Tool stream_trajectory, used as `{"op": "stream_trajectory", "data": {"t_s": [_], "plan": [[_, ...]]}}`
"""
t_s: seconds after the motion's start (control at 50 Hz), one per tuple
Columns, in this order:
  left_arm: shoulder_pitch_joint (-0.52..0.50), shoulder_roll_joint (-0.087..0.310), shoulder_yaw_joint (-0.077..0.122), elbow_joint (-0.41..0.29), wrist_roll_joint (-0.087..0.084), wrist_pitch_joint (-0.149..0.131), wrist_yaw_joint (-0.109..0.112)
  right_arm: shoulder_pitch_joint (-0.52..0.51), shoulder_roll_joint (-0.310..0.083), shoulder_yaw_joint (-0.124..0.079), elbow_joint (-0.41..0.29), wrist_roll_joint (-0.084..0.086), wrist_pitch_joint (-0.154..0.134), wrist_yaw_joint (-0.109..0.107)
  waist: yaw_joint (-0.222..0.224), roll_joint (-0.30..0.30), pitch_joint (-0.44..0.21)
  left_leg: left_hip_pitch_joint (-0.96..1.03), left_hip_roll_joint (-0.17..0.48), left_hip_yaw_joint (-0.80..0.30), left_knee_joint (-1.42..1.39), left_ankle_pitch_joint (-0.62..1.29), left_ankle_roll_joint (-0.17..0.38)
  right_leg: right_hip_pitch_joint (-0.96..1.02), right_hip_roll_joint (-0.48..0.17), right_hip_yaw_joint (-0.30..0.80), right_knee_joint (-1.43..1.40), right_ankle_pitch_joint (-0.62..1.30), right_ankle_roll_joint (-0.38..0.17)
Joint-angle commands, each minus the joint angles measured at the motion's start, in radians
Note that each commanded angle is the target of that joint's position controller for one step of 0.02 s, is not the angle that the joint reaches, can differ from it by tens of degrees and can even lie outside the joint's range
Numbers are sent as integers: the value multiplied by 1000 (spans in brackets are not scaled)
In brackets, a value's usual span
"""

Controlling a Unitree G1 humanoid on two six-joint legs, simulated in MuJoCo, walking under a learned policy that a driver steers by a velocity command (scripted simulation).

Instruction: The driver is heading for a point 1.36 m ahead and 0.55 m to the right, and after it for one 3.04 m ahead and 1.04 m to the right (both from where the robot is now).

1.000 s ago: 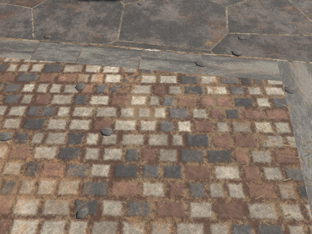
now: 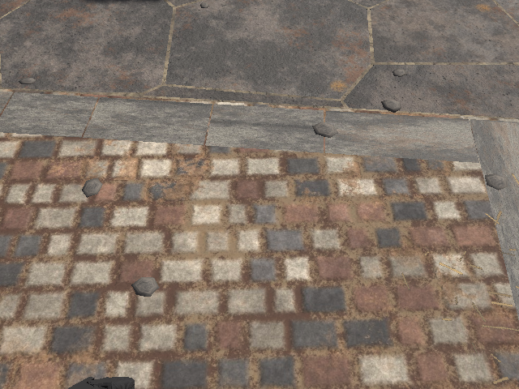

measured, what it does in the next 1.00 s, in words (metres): walks ahead, turning right: left foot, then right foot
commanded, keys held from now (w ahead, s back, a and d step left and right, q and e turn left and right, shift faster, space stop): w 0.02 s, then no key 0.38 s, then e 0.60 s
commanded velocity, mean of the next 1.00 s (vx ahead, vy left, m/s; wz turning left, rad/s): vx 0.12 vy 0.00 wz -0.23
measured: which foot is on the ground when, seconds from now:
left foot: up 0.00-0.38, down 0.40-0.78, up 0.80-1.00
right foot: down 0.00-0.44, up 0.46-0.76, down 0.78-1.00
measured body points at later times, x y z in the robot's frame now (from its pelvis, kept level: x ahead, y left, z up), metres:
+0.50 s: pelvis +0.19 +0.01 +0.02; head +0.22 +0.03 +0.47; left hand +0.26 +0.27 -0.13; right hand +0.32 -0.24 -0.10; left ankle +0.28 +0.12 -0.71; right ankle +0.13 -0.09 -0.70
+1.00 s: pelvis +0.19 -0.04 +0.03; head +0.22 -0.08 +0.48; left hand +0.34 +0.22 -0.07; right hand +0.26 -0.35 -0.10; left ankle +0.26 +0.11 -0.63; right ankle +0.18 -0.12 -0.71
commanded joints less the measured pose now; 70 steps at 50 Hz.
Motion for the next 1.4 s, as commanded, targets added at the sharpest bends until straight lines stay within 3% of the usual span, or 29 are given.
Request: {"op": "stream_trajectory", "data": {"t_s": [0.02,0.06,0.1,0.2,0.32,0.38,0.42,0.44,0.48,0.52,0.58,0.64,0.72,0.76,0.78,0.8,0.82,0.84,0.88,0.94,1.02,1.18,1.24,1.26,1.28,1.3,1.32,1.34,1.4], "plan": [[310,144,38,59,2,-1,5,-49,-113,-17,-113,47,-66,12,136,-141,-226,-689,11,-94,547,71,54,751,-351,662,-363,-206,-186],[156,99,19,32,20,-13,-3,-101,-115,-32,-116,17,-58,-11,53,8,-110,-550,92,-61,450,196,41,424,-290,395,-382,249,-153],[160,63,7,61,33,-18,-7,-29,-72,-35,-102,11,-27,-18,-1,-34,-105,-437,113,-58,376,194,33,316,-241,253,-400,475,-149],[188,117,7,97,41,-6,33,-147,-63,-37,-153,-11,3,-24,-18,-56,-82,-465,105,-16,69,359,-15,269,-198,100,-413,685,-150],[251,143,8,134,25,28,52,-312,-77,-31,-184,-6,16,-13,50,-72,-100,-377,55,7,-250,507,-18,358,-198,87,-374,527,-119],[229,131,6,146,6,43,57,-304,-94,-38,-179,-18,10,-9,20,-62,-97,-308,32,20,-394,508,17,390,-195,114,-269,421,-86],[324,92,-4,157,23,39,58,-236,-190,-64,-154,-33,4,-19,47,41,-159,-78,127,-69,-434,984,67,321,-87,97,-136,201,-2],[439,35,-17,183,31,37,56,-231,-193,-63,-150,-31,14,-27,101,158,-226,98,235,-157,-379,1087,169,175,-27,74,-73,-102,44],[273,85,-8,119,6,64,73,-220,-130,-52,-151,-19,28,-32,31,185,-227,51,307,-265,-454,845,239,89,7,56,79,-347,83],[187,139,14,76,0,103,83,-228,-190,-67,-174,-29,32,-50,-12,193,-218,4,381,-330,-538,718,273,-1,-1,86,380,-522,105],[235,120,33,76,-7,140,85,-342,-182,-68,-205,-21,36,-70,53,116,-159,-179,330,-187,-609,467,223,13,-60,114,500,-427,116],[245,76,30,64,1,152,86,-401,-175,-72,-203,-25,52,-73,70,149,-131,-293,261,-24,-621,433,185,130,-55,46,338,-341,118],[259,100,39,36,4,153,63,-407,-200,-79,-195,-2,63,-72,79,152,-176,-242,291,19,-562,454,162,249,-40,-1,88,-188,89],[310,120,54,45,15,160,53,-394,-179,-76,-182,16,75,-67,99,97,-163,-301,253,79,-441,285,79,359,-4,-10,-85,-102,34],[310,179,71,29,24,160,58,-345,-131,-68,-167,6,86,-58,84,-90,-99,-448,161,176,-223,137,-10,401,-120,202,-254,-44,-37],[298,313,90,-21,31,156,67,-402,-98,-58,-230,-22,85,-60,71,-340,-41,-705,-4,185,29,-139,-86,399,-376,604,-364,113,-202],[323,295,81,-22,70,126,60,-519,-123,-67,-273,-23,77,-61,113,-238,-68,-695,-14,1,200,-138,-61,323,-386,661,-402,35,-267],[267,275,77,-35,65,101,61,-491,-147,-76,-270,-7,75,-60,66,-187,-60,-710,1,-37,244,-34,-39,326,-335,569,-390,-7,-216],[156,218,65,-71,16,89,70,-419,-187,-93,-224,-18,73,-69,24,-124,-72,-694,23,-50,237,118,-34,338,-253,440,-348,-1,-108],[203,178,52,-71,13,92,82,-397,-155,-92,-224,-18,64,-65,25,-106,-126,-632,-3,-45,239,204,-50,370,-215,387,-319,161,-113],[255,202,63,-72,3,98,95,-444,-126,-78,-251,-8,55,-61,55,-126,-125,-646,-17,-63,40,223,-72,468,-209,423,-302,157,-121],[191,232,79,-128,4,122,89,-427,-151,-71,-266,5,31,-28,60,-155,-138,-426,-57,-70,-209,166,-82,408,-189,541,-262,246,-138],[140,227,74,-157,-9,136,92,-339,-165,-74,-254,9,16,-10,9,-146,-176,-267,-59,-54,-424,261,-57,394,-146,563,-218,236,-97],[120,212,67,-170,-14,141,95,-293,-176,-80,-241,9,14,-5,-18,-127,-179,-146,-34,-45,-544,364,-39,320,-103,541,-192,82,-56],[147,156,51,-178,-6,143,95,-240,-226,-94,-232,-2,19,-9,-14,-8,-215,35,130,-179,-579,329,19,154,-26,459,-48,-207,-3],[206,100,40,-187,-7,134,88,-224,-292,-102,-238,-18,32,-19,36,224,-198,150,320,-429,-601,262,142,-102,140,258,169,-506,40],[166,175,55,-218,-7,112,81,-239,-285,-101,-249,-44,23,-12,18,262,-129,67,422,-596,-673,66,237,-243,62,257,325,-468,50],[145,235,71,-210,-8,104,74,-290,-231,-91,-280,-37,12,-16,24,183,-76,22,373,-516,-692,-37,216,-251,7,258,398,-370,57],[166,201,72,-187,6,108,57,-320,-183,-72,-297,-7,4,-34,27,145,-33,-9,260,-297,-716,47,130,-266,-35,201,499,-187,106]]}}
